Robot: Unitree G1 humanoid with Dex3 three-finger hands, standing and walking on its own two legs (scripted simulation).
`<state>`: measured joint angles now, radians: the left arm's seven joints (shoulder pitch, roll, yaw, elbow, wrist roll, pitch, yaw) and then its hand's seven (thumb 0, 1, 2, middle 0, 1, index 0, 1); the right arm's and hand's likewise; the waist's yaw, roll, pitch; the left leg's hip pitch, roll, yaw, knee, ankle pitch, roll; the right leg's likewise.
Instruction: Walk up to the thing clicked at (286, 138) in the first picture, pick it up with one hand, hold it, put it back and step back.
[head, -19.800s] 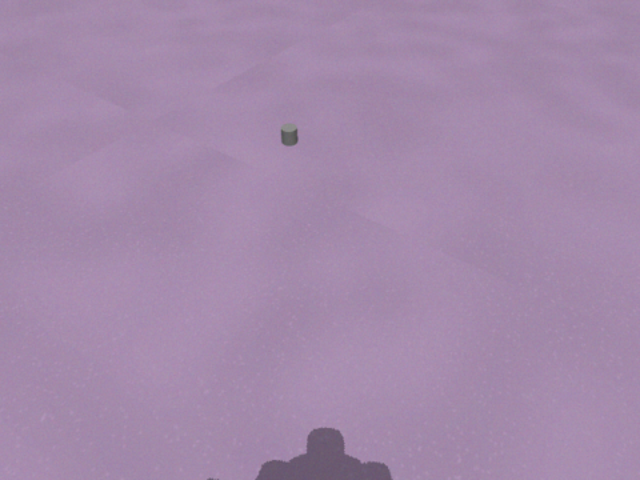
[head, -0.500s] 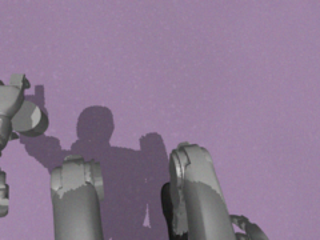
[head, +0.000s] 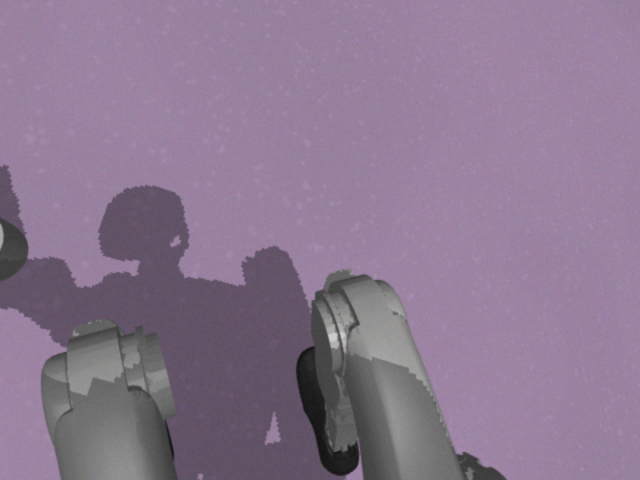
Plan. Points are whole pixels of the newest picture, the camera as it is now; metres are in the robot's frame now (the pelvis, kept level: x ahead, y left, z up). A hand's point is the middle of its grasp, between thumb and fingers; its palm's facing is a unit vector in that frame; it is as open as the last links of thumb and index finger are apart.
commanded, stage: rest palm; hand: left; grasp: from above
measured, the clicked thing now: out of the picture +0.43 +0.34 -0.26
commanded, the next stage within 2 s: close in 0.56 s
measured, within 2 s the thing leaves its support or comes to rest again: neither
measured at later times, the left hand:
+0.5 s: hand out of the picture +0.43 +0.33 -0.23, palm faces -0.43 -0.16 -0.89, open 14.0 cm
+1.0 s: hand out of the picture +0.42 +0.33 -0.24, palm faces -0.44 -0.14 -0.89, open 13.0 cm
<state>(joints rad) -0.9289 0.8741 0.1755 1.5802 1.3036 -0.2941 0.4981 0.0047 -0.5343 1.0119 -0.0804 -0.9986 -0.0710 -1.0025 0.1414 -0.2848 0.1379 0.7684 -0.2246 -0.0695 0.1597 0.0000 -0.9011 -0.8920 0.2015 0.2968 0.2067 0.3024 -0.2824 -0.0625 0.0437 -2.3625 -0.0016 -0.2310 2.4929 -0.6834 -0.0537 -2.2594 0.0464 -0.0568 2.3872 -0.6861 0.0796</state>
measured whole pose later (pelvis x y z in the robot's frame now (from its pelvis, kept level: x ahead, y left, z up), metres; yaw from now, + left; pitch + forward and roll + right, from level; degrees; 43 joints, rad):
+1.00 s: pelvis +0.00 +0.01 -0.02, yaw -3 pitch +27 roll -13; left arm -0.95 0.95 0.19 1.76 1.35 -0.28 0.64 0.00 -0.40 0.98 -0.18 -1.05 -0.19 -1.03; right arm 0.07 -0.32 0.21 0.75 -0.30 -0.19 0.26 0.00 -0.90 -0.89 0.20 0.30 0.21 0.30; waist -0.32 -0.10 0.08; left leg -2.37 0.01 -0.27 2.58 -0.71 -0.03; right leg -2.24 0.07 -0.09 2.42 -0.69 0.09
